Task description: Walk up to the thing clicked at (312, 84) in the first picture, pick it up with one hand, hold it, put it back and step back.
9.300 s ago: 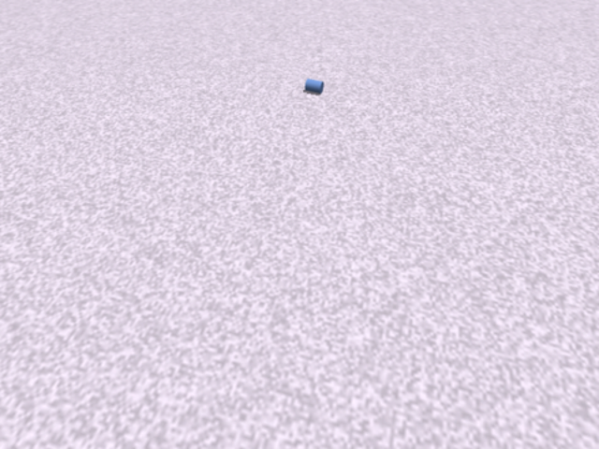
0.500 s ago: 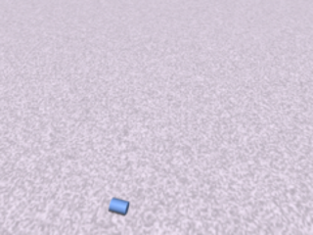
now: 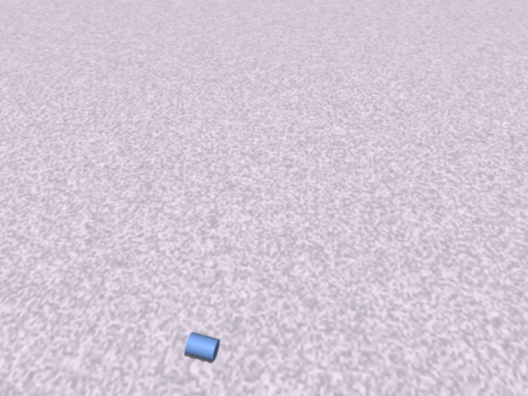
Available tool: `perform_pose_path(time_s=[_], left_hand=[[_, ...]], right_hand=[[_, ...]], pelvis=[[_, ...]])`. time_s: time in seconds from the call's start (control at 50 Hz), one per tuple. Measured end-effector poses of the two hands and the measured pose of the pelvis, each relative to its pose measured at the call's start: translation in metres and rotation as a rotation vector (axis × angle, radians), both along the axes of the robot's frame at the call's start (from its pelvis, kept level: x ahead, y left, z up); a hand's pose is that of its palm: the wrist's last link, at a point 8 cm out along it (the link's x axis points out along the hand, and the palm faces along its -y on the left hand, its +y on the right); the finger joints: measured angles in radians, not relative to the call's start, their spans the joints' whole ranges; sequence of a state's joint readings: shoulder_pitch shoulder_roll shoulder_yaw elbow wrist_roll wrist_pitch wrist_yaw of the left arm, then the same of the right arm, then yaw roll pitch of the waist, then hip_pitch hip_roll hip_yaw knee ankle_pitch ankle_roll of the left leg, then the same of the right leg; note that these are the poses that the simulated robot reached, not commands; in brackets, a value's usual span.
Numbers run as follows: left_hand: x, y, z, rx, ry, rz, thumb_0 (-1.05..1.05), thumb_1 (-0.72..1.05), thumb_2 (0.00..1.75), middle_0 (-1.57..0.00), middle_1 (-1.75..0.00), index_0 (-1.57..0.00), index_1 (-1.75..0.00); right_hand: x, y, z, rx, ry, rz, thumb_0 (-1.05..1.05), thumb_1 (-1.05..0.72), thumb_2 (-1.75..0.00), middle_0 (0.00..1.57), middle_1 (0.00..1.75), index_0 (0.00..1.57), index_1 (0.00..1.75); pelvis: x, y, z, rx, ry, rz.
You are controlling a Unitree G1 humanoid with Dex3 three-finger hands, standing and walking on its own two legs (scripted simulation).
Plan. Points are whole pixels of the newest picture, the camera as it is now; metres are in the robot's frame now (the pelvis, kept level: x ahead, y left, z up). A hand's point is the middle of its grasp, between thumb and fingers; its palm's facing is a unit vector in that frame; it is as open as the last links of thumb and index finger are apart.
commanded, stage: stand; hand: left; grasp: from above
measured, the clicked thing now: (202, 346) +0.40 +0.24 -0.75
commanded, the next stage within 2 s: rise first in 0.54 s
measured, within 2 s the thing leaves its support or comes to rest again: neither
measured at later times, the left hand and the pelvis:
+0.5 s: hand out of the picture +0.07 +0.25 -0.16, palm faces -0.03 -0.94 -0.34, open 7.4 cm; pelvis +0.00 +0.00 +0.00, yaw +0 degrees
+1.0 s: hand out of the picture +0.15 +0.25 -0.18, palm faces -0.07 -0.93 -0.36, open 11.0 cm; pelvis -0.01 +0.00 -0.03, yaw -1 degrees
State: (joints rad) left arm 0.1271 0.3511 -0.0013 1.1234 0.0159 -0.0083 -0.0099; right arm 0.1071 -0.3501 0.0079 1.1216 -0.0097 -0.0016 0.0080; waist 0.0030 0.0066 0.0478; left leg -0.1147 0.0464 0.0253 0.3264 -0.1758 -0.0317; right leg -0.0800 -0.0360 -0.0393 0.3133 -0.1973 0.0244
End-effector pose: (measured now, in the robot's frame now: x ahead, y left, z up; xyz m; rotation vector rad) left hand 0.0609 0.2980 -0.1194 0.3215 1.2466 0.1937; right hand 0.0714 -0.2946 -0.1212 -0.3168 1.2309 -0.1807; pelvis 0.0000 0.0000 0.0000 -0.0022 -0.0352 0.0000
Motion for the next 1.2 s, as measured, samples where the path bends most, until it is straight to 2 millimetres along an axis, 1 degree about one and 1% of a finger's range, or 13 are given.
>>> perform_pose_path(time_s=[0.3, 0.66, 0.68, 0.72, 0.78, 0.84, 0.88, 0.92, 1.0, 1.08, 1.14, 1.2], left_hand=[[0.007, -0.002, 0.000, -0.003, -0.018, -0.006, 0.01, 0.90, 0.89, -0.21, -0.30, -0.20, -0.30], [0.003, 0.000, -0.001, -0.002, -0.004, -0.006, 0.01, 0.90, 0.90, -0.20, -0.30, -0.20, -0.30], [0.005, -0.001, 0.000, -0.003, -0.020, 0.005, 0.01, 0.90, 0.90, -0.20, -0.31, -0.19, -0.30], [0.018, -0.004, 0.000, -0.007, -0.080, 0.024, 0.01, 0.87, 0.90, -0.19, -0.34, -0.19, -0.34], [0.042, -0.005, -0.005, -0.017, -0.115, 0.027, 0.01, 0.78, 0.90, -0.18, -0.45, -0.17, -0.44], [0.066, -0.003, -0.011, -0.018, -0.135, -0.008, 0.01, 0.63, 0.92, -0.16, -0.59, -0.16, -0.58], [0.077, -0.002, -0.014, -0.012, -0.145, -0.036, 0.01, 0.52, 0.93, -0.14, -0.69, -0.15, -0.67], [0.082, -0.002, -0.015, -0.003, -0.142, -0.060, 0.01, 0.39, 0.94, -0.13, -0.77, -0.13, -0.75], [0.081, -0.002, -0.022, 0.016, -0.107, -0.085, 0.00, 0.10, 0.97, -0.10, -0.90, -0.10, -0.88], [0.075, 0.001, -0.035, 0.033, -0.089, -0.094, 0.00, -0.16, 0.99, -0.09, -0.98, -0.08, -0.97], [0.070, 0.003, -0.045, 0.044, -0.095, -0.106, 0.00, -0.30, 1.00, -0.09, -1.01, -0.08, -1.01], [0.065, 0.005, -0.054, 0.054, -0.105, -0.127, 0.00, -0.40, 1.01, -0.09, -1.03, -0.07, -1.03]], right_hand=[[0.001, -0.002, 0.002, -0.006, -0.007, -0.006, 0.01, -0.91, -0.90, 0.20, 0.30, 0.20, 0.30], [-0.004, 0.000, 0.001, -0.001, 0.005, -0.011, 0.01, -0.91, -0.90, 0.20, 0.30, 0.20, 0.30], [-0.002, 0.001, 0.001, -0.001, -0.011, -0.018, 0.01, -0.91, -0.90, 0.20, 0.30, 0.20, 0.30], [0.002, 0.006, 0.001, 0.001, -0.071, -0.016, 0.01, -0.90, -0.90, 0.20, 0.30, 0.20, 0.30], [0.005, 0.017, -0.001, 0.016, -0.117, -0.015, 0.01, -0.89, -0.90, 0.20, 0.30, 0.20, 0.30], [0.005, 0.026, -0.005, 0.032, -0.145, -0.022, 0.01, -0.88, -0.90, 0.20, 0.30, 0.20, 0.30], [0.003, 0.031, -0.007, 0.043, -0.160, -0.034, 0.01, -0.88, -0.90, 0.20, 0.30, 0.20, 0.30], [0.000, 0.035, -0.009, 0.055, -0.171, -0.048, 0.01, -0.88, -0.89, 0.20, 0.30, 0.20, 0.30], [0.000, 0.041, -0.013, 0.069, -0.192, -0.057, 0.01, -0.87, -0.90, 0.20, 0.30, 0.20, 0.30], [0.006, 0.042, -0.020, 0.064, -0.232, -0.040, 0.01, -0.87, -0.90, 0.20, 0.30, 0.20, 0.30], [0.014, 0.041, -0.027, 0.051, -0.266, -0.023, 0.01, -0.87, -0.90, 0.20, 0.30, 0.20, 0.30], [0.024, 0.041, -0.033, 0.037, -0.301, -0.005, 0.01, -0.87, -0.90, 0.20, 0.30, 0.20, 0.30]], pelvis=[[0.001, -0.001, 0.000, -0.001, -0.003, 0.000], [0.001, 0.001, 0.000, 0.000, -0.001, -0.002], [0.000, 0.001, -0.001, 0.000, 0.011, -0.001], [-0.004, 0.001, -0.003, -0.001, 0.030, 0.006], [-0.011, 0.000, -0.008, -0.003, 0.069, 0.009], [-0.015, -0.001, -0.015, -0.004, 0.115, 0.004], [-0.016, -0.001, -0.019, -0.004, 0.135, -0.003], [-0.015, 0.000, -0.022, -0.004, 0.147, -0.007], [-0.013, 0.003, -0.028, -0.008, 0.172, -0.009], [-0.015, 0.006, -0.040, -0.011, 0.207, -0.012], [-0.017, 0.007, -0.052, -0.015, 0.233, -0.011], [-0.019, 0.008, -0.063, -0.019, 0.256, -0.010]])
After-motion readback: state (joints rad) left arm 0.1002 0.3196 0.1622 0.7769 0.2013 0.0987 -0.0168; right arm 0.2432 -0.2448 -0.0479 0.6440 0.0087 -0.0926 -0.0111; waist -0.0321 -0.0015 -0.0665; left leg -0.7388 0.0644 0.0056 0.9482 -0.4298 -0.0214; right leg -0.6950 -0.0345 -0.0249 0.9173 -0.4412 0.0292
